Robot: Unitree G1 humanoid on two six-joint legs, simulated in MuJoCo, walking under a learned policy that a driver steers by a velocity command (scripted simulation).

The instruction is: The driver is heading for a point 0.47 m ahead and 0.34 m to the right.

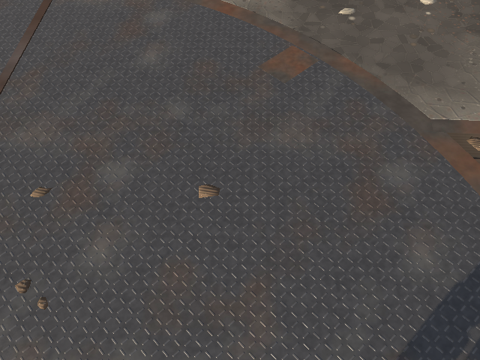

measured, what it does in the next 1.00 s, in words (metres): walks ahead, turning right: right foot, then left foot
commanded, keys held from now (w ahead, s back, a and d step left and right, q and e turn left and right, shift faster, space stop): w+e+shift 0.58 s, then shift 0.42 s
